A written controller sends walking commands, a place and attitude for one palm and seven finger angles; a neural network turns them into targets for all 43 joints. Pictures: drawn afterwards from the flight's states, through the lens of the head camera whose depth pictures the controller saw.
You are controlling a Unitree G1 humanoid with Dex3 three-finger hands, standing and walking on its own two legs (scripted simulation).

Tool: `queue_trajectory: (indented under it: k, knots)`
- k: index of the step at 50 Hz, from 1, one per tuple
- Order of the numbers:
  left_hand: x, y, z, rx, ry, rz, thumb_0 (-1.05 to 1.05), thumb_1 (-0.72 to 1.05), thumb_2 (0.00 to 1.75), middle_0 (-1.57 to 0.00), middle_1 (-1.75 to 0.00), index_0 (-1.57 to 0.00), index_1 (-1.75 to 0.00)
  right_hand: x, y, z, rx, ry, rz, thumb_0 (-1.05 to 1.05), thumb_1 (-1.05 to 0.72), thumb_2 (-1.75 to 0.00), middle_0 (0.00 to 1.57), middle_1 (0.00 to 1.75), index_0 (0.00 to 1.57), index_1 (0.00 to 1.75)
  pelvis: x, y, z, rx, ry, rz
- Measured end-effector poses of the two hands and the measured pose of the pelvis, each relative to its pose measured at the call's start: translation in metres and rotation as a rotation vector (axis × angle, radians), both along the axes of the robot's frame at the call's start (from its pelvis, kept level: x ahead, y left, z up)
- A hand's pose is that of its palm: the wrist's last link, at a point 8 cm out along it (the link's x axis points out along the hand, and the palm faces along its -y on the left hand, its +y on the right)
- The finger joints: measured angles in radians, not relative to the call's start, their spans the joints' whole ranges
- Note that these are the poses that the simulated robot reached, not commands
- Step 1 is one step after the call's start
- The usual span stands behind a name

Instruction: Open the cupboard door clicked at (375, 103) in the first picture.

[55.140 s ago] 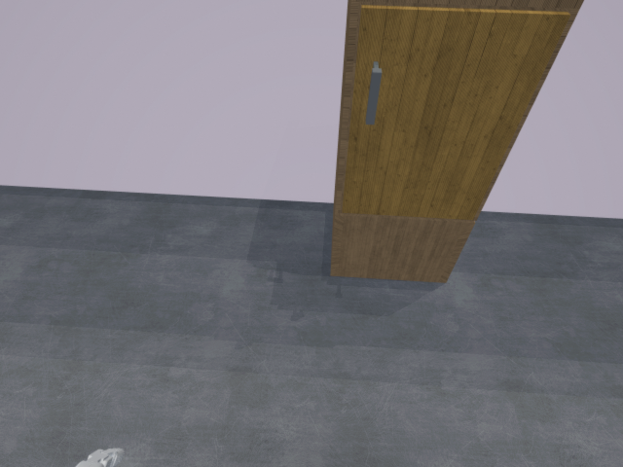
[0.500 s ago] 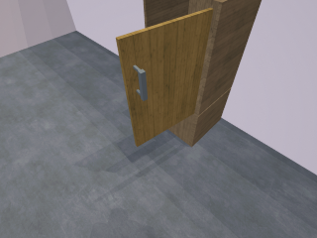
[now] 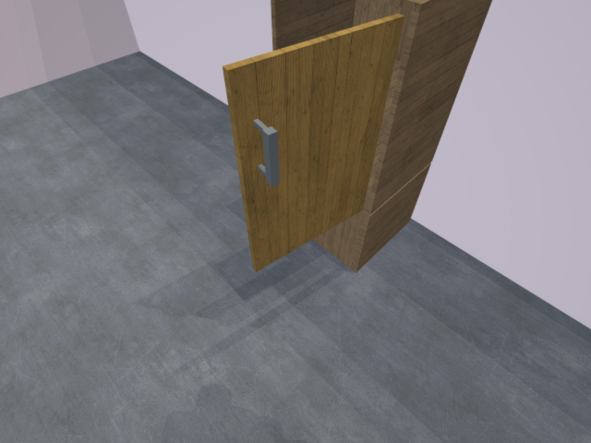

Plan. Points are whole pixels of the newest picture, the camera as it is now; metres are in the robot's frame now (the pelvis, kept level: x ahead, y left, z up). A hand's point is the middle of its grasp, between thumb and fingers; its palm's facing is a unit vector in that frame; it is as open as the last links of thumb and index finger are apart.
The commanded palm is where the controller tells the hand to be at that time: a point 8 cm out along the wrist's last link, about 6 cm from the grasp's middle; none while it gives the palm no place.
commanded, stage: look to check the result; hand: left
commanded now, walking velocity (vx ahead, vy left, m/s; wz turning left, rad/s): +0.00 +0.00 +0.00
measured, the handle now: (265, 153) +0.62 +0.10 +0.03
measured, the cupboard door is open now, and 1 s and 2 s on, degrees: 81 81 81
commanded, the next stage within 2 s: stand and wait in 0.48 s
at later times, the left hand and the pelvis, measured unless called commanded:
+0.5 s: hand out of the picture +0.05 +0.21 -0.17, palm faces +0.01 -0.97 -0.26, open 7.4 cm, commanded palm none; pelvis +0.01 +0.00 +0.00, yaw +0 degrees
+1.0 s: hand out of the picture +0.08 +0.22 -0.16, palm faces +0.00 -0.96 -0.29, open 7.4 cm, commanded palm none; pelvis +0.02 +0.00 +0.00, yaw +0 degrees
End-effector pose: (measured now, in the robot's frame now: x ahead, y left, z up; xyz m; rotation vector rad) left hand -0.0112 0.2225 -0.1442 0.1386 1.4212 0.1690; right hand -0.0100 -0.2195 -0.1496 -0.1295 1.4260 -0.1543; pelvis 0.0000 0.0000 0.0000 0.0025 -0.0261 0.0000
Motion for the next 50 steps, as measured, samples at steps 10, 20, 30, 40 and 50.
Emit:
queue_trajectory:
  k: [10,20,30,40,50]
  knots:
    - [0.019,0.016,0.005,0.032,-0.036,-0.018,0.01,0.91,0.9,-0.2,-0.3,-0.2,-0.3,0.023,-0.01,0.003,-0.024,-0.048,0.018,0.01,-0.91,-0.9,0.2,0.3,0.2,0.3,0.003,0.002,0.001,0.001,-0.002,-0.001]
    - [0.044,0.029,0.01,0.059,-0.084,-0.043,0.01,0.91,0.9,-0.2,-0.3,-0.2,-0.3,0.048,-0.025,0.008,-0.054,-0.091,0.04,0.01,-0.91,-0.9,0.2,0.3,0.2,0.3,0.007,0.002,0.002,0.001,0.002,0.0]
    - [0.063,0.038,0.015,0.079,-0.112,-0.058,0.01,0.91,0.9,-0.2,-0.3,-0.21,-0.3,0.065,-0.039,0.014,-0.083,-0.111,0.056,0.01,-0.91,-0.9,0.2,0.3,0.2,0.3,0.012,0.001,0.003,0.001,0.006,0.002]
    - [0.075,0.044,0.018,0.094,-0.125,-0.065,0.01,0.91,0.9,-0.2,-0.3,-0.21,-0.3,0.079,-0.047,0.017,-0.097,-0.124,0.067,0.01,-0.91,-0.9,0.2,0.3,0.2,0.3,0.018,-0.001,0.004,0.002,0.008,0.003]
    - [0.081,0.044,0.018,0.096,-0.124,-0.066,0.01,0.91,0.9,-0.2,-0.3,-0.21,-0.3,0.088,-0.049,0.018,-0.1,-0.128,0.074,0.01,-0.91,-0.9,0.2,0.3,0.2,0.3,0.023,-0.002,0.005,0.003,0.01,0.004]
